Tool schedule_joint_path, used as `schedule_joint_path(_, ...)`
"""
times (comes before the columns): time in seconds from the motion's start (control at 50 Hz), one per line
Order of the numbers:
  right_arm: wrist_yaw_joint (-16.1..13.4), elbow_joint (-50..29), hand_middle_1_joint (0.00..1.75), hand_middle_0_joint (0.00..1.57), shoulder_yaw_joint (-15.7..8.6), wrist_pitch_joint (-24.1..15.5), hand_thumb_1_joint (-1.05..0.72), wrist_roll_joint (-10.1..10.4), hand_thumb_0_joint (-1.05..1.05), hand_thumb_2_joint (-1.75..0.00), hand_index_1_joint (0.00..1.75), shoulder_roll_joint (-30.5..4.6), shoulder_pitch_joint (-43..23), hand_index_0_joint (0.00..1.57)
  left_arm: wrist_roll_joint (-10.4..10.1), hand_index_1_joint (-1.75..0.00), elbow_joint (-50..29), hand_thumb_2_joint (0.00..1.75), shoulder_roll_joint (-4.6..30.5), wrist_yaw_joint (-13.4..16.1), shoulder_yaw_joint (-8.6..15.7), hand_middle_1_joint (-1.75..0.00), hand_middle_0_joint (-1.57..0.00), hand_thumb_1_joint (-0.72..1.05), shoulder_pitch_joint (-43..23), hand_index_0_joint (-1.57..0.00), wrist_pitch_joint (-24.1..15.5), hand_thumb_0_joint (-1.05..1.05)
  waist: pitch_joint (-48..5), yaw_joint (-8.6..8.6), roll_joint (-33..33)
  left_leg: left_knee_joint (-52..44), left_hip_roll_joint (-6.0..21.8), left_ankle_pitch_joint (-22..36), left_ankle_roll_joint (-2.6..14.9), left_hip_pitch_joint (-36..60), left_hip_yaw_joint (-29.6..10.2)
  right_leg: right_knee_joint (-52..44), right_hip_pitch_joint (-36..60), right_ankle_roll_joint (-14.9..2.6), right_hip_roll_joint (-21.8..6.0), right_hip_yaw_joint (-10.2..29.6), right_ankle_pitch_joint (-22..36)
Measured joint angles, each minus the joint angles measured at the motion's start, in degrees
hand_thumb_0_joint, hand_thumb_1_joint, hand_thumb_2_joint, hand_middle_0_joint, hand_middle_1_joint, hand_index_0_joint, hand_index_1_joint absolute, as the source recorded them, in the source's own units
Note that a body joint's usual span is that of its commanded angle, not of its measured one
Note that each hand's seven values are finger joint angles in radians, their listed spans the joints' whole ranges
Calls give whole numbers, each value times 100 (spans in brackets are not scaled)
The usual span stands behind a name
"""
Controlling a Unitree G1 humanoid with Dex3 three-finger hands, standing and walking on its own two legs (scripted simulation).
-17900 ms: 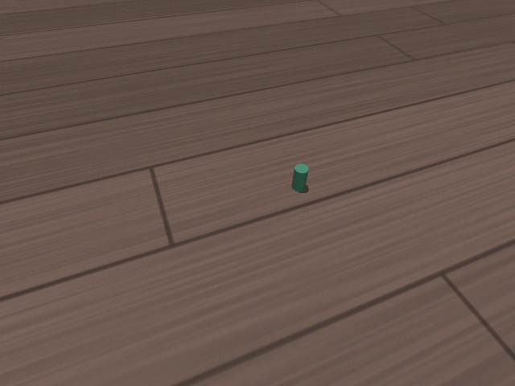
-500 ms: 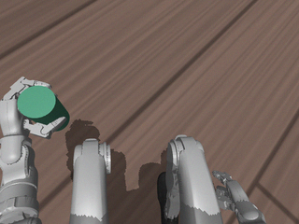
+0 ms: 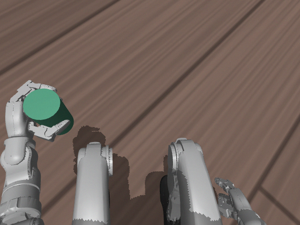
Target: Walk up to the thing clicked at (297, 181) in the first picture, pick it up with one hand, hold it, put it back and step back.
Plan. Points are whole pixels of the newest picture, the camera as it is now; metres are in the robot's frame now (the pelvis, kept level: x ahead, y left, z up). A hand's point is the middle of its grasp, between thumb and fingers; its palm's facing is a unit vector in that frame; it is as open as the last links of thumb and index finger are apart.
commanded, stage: lift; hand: left
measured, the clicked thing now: (52, 114) +0.39 +0.23 -0.05
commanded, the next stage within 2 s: hold in 1.98 s
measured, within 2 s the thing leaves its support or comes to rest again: neither
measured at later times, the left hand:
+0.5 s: hand (27, 96) +0.38 +0.22 +0.09, palm faces +0.10 -0.99 -0.04, open 10.2 cm
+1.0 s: hand out of the picture +0.39 +0.21 +0.27, palm faces +0.14 -0.99 -0.04, open 10.2 cm
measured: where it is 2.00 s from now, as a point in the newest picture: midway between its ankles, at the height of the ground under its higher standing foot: (136, 218)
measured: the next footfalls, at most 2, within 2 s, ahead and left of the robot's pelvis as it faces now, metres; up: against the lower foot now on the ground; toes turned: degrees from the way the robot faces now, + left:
none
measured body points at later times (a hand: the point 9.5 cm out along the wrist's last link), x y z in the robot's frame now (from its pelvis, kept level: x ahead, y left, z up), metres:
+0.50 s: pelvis +0.01 +0.00 +0.09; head +0.19 +0.03 +0.51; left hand +0.37 +0.27 +0.10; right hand +0.20 -0.25 -0.03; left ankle +0.08 +0.14 -0.34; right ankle +0.10 -0.13 -0.34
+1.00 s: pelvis +0.05 +0.01 +0.24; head +0.16 +0.04 +0.68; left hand +0.37 +0.26 +0.27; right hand +0.22 -0.23 +0.15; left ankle +0.08 +0.14 -0.34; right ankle +0.10 -0.13 -0.34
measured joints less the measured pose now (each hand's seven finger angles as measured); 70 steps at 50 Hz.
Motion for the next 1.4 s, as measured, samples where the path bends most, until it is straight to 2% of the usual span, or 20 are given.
schedule_joint_path(0.14,-92,-29,30,20,-41,-43,-92,126,1,-90,30,-2,95,20,-109,-107,-459,112,-45,-124,-133,-104,-68,-46,228,-73,253,-4,-108,37,58,-290,21,-7,14,238,38,-271,233,-10,-13,5,-18)
schedule_joint_path(0.38,-235,-304,30,20,-108,-100,-92,367,1,-89,30,23,153,20,-301,-108,-1481,112,-205,35,-379,-105,-68,-45,726,-72,814,-4,-290,163,160,-1107,81,34,67,953,111,-1079,952,-14,-26,-5,14)
schedule_joint_path(0.58,-399,-508,30,20,-120,-149,-91,562,1,-89,30,123,172,20,-327,-109,-2615,112,-352,405,-748,-106,-67,-45,1430,-72,1469,-4,-332,261,194,-2093,135,90,114,2027,177,-2082,2047,-7,-37,-26,72)
schedule_joint_path(0.72,-529,-545,30,20,-85,-226,-91,615,1,-89,30,230,286,20,-315,-109,-3168,112,-393,716,-993,-106,-67,-45,1874,-71,1801,-4,-346,287,211,-2969,166,172,136,3055,212,-2962,3087,-12,-48,-58,148)
schedule_joint_path(0.82,-587,-512,30,20,-50,-307,-91,611,1,-89,30,287,418,20,-295,-109,-3169,112,-421,854,-1140,-106,-67,-45,1946,-71,1896,-4,-354,255,200,-3617,193,265,151,3834,228,-3626,3879,-17,-42,-86,246)
schedule_joint_path(0.98,-601,-488,30,20,-28,-343,-91,568,1,-89,30,312,670,20,-158,-109,-2826,112,-461,1003,-1224,-106,-67,-45,1877,-71,1934,-4,-267,158,153,-4506,234,448,160,4919,266,-4542,4974,-22,-22,-102,447)
schedule_joint_path(1.2,-601,-365,30,20,20,-368,-91,531,1,-89,30,341,935,20,-148,-109,-2629,112,-496,975,-1328,-106,-67,-45,2033,-72,1817,-4,-39,168,180,-5510,251,735,178,6034,353,-5535,6072,-16,-20,-68,739)
schedule_joint_path(1.4,-628,-276,30,20,65,-370,-91,497,1,-89,30,384,948,20,-161,-108,-2350,112,-547,891,-1405,-105,-67,-45,1874,-72,1712,-4,97,215,168,-6155,262,932,165,6789,394,-6147,6805,-34,-17,-57,923)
